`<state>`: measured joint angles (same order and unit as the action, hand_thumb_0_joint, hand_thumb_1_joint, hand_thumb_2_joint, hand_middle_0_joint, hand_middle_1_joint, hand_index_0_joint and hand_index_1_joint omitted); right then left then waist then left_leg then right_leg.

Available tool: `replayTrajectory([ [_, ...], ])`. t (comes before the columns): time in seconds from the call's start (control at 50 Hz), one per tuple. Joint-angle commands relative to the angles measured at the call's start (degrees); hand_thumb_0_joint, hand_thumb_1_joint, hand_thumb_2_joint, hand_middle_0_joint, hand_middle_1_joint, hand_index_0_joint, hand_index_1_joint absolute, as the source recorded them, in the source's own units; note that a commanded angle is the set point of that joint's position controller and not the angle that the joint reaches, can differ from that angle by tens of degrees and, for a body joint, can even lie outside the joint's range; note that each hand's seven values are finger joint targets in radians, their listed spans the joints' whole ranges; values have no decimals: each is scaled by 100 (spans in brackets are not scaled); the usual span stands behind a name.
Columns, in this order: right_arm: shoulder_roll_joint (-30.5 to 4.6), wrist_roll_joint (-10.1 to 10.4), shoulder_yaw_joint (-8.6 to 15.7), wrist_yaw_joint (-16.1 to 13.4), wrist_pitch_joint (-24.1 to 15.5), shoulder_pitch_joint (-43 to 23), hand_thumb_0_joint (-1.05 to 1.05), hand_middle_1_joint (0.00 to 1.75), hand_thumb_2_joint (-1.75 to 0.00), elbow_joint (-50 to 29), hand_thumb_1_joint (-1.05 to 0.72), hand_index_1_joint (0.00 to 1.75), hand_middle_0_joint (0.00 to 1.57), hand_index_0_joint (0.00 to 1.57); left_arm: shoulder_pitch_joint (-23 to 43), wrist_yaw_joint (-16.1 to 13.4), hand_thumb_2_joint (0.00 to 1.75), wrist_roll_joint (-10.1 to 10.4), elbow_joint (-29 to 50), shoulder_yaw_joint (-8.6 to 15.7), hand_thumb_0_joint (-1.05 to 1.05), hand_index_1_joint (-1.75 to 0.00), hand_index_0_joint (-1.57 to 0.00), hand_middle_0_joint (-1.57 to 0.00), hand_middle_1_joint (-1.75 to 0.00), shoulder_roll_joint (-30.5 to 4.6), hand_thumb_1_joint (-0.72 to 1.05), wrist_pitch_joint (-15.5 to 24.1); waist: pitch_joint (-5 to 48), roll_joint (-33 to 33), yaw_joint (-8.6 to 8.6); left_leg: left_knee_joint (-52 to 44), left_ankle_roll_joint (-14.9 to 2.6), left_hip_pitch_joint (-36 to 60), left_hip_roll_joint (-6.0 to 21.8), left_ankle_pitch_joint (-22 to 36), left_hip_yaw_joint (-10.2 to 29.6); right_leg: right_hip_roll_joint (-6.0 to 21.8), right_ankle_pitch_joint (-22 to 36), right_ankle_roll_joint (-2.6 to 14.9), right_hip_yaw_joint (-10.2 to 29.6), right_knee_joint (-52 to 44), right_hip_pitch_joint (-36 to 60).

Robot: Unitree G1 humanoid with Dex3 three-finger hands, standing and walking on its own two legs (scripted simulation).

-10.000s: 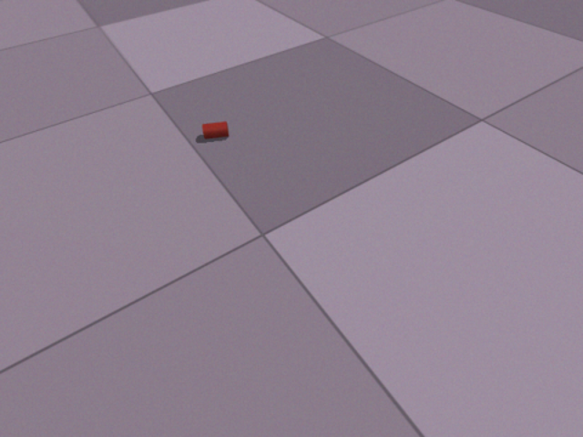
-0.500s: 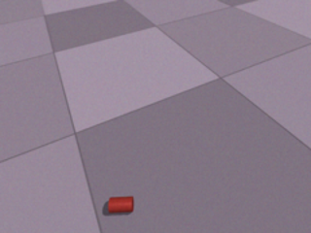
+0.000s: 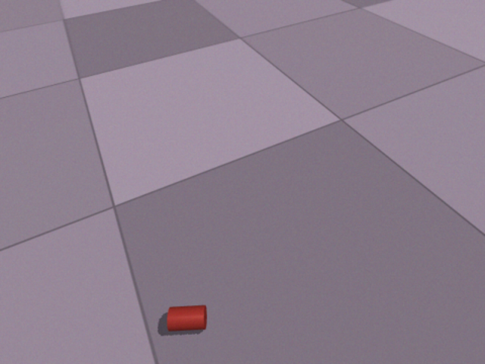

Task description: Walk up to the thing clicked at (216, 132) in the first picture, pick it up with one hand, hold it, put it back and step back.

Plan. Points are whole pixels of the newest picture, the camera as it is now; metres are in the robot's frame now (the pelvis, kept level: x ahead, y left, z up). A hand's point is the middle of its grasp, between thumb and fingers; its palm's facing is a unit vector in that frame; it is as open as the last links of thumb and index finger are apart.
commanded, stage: stand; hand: left
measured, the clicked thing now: (187, 317) +0.41 +0.27 -0.74
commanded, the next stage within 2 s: none
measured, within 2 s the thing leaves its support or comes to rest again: neither
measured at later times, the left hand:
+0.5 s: hand out of the picture +0.08 +0.24 -0.16, palm faces -0.03 -0.94 -0.34, open 7.4 cm
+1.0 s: hand out of the picture +0.07 +0.24 -0.16, palm faces -0.02 -0.94 -0.34, open 7.4 cm
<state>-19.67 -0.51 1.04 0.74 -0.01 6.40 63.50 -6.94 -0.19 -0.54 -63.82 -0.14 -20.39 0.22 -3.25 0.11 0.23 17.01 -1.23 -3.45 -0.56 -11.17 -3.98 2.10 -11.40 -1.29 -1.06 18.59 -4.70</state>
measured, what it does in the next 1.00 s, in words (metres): stands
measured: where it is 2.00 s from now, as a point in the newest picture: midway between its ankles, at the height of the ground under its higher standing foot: outside the picture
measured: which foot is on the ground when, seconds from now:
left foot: down 0.00-1.00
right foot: down 0.00-1.00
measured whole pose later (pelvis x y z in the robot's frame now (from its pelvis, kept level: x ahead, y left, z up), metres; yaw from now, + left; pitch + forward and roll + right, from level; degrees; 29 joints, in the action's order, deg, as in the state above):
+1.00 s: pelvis +0.00 -0.02 +0.00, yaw +1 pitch -2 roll +0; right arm -20.0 -0.5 -0.3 0.4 -0.8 6.6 65.1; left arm -7.0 0.2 -0.5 -64.6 -0.3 -20.0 0.6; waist -2.7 -0.1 0.3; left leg 16.0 0.3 -3.8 1.1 -10.2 -2.9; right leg 0.5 -10.1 0.2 -2.1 16.2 -4.2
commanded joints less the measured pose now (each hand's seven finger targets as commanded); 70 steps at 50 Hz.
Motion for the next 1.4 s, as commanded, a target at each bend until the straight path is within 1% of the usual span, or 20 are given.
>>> replayTrajectory([
  [0.0,-1217,-8,221,-112,-155,-218,0,30,-90,-301,-90,30,20,20,193,-80,90,2,341,198,0,-30,-20,-20,-30,-1188,90,155,408,-14,26,-314,4,160,907,1228,752,597,1121,235,527,-303,-60],
  [0.1,-1216,-2,180,-112,-174,-207,0,30,-90,-247,-90,30,20,20,173,-68,90,-8,328,206,0,-30,-20,-20,-30,-1204,90,169,421,-34,14,-339,2,99,901,996,725,627,1054,238,555,-379,14],
  [0.18,-1206,1,173,-116,-187,-224,0,30,-90,-234,-90,30,20,20,145,-74,90,-10,326,195,0,-30,-20,-20,-30,-1191,90,187,566,0,6,-273,-4,241,930,1337,720,637,1322,244,507,-331,32],
  [0.22,-1175,-2,157,-118,-194,-209,0,30,-90,-219,-90,30,20,20,170,-74,90,-6,323,193,0,-30,-20,-20,-30,-1180,90,189,487,27,20,-275,32,184,912,1302,721,633,1327,231,515,-345,4],
  [0.24,-1224,-9,168,-126,-186,-206,0,30,-90,-222,-90,30,20,20,182,-74,90,-7,330,194,0,-30,-20,-20,-30,-1165,90,186,547,-19,33,-218,8,203,916,1294,682,666,1387,245,545,-356,42],
  [0.38,-1192,-12,149,-132,-188,-150,0,30,-90,-202,-90,30,20,20,192,-72,90,-1,329,192,0,-30,-20,-20,-30,-1146,90,185,509,-5,36,-217,44,97,906,1320,680,652,1456,254,535,-365,82],
  [0.4,-1220,-4,156,-131,-184,-227,0,30,-90,-199,-90,30,20,20,164,-76,90,-1,321,193,0,-30,-20,-20,-30,-1152,90,181,482,-21,6,-212,34,153,933,1303,713,644,1435,267,514,-350,66],
  [0.44,-1193,-10,139,-131,-176,-167,0,30,-90,-202,-90,30,20,20,217,-67,90,-5,314,197,0,-30,-20,-20,-30,-1155,90,176,456,-31,44,-232,30,65,913,1181,683,662,1401,269,545,-379,107],
  [0.58,-1238,-1,130,-135,-194,-198,0,30,-90,-190,-90,30,20,20,154,-58,90,6,295,214,0,-30,-20,-20,-30,-1192,90,173,439,-12,-16,-275,42,161,946,1211,732,622,1263,264,516,-395,19],
  [0.78,-1213,-10,117,-133,-187,-152,0,30,-90,-173,-90,30,20,20,220,-57,90,13,281,214,0,-30,-20,-20,-30,-1194,90,168,387,-25,20,-296,48,30,915,1064,719,628,1239,271,544,-436,21],
  [0.86,-1208,-7,113,-128,-185,-188,0,30,-90,-171,-90,30,20,20,143,-55,90,6,256,201,0,-30,-20,-20,-30,-1181,90,180,380,10,-15,-282,49,63,928,1025,730,610,1125,249,528,-452,-41],
  [0.88,-1209,-6,118,-130,-183,-151,0,30,-90,-172,-90,30,20,20,191,-54,90,4,267,206,0,-30,-20,-20,-30,-1204,90,178,427,33,18,-270,28,78,938,965,709,635,1119,270,560,-452,-8],
  [0.98,-1228,-14,117,-132,-185,-161,0,30,-90,-166,-90,30,20,20,176,-51,90,-5,272,210,0,-30,-20,-20,-30,-1200,90,171,475,-64,3,-280,38,65,919,970,698,631,1188,286,571,-438,11],
  [1.0,-1195,-10,101,-124,-187,-133,0,30,-90,-151,-90,30,20,20,168,-54,90,19,258,208,0,-30,-20,-20,-30,-1203,90,171,387,-80,4,-316,55,-4,911,998,720,614,1149,279,549,-433,-5],
  [1.1,-1229,-9,110,-131,-191,-148,0,30,-90,-174,-90,30,20,20,151,-51,90,-2,240,211,0,-30,-20,-20,-30,-1204,90,179,505,5,-13,-252,14,94,935,1059,711,636,1232,275,558,-415,29],
  [1.26,-1237,-9,102,-137,-190,-108,0,30,-90,-175,-90,30,20,20,160,-52,90,6,245,211,0,-30,-20,-20,-30,-1211,90,182,450,-44,-14,-260,11,49,934,1038,711,630,1186,275,558,-406,-6],
  [1.28,-1200,-10,86,-135,-188,-109,0,30,-90,-163,-90,30,20,20,187,-53,90,10,226,206,0,-30,-20,-20,-30,-1201,90,181,351,0,-11,-296,24,-19,924,1047,729,623,1206,265,552,-434,-19],
  [1.32,-1257,-6,103,-147,-186,-123,0,30,-90,-177,-90,30,20,20,175,-47,90,4,240,210,0,-30,-20,-20,-30,-1194,90,172,474,-41,-16,-240,11,92,948,1026,702,640,1171,287,574,-386,-7],
  [1.36,-1251,-7,99,-147,-187,-144,0,30,-90,-173,-90,30,20,20,167,-48,90,1,238,206,0,-30,-20,-20,-30,-1184,90,168,437,-46,-32,-265,13,53,932,1061,708,630,1222,289,561,-401,-9],
  [1.38,-1250,-12,103,-148,-198,-110,0,30,-90,-179,-90,30,20,20,212,-48,90,-6,243,213,0,-30,-20,-20,-30,-1199,90,164,467,-39,-2,-260,18,30,931,1050,707,641,1248,296,570,-379,38],
])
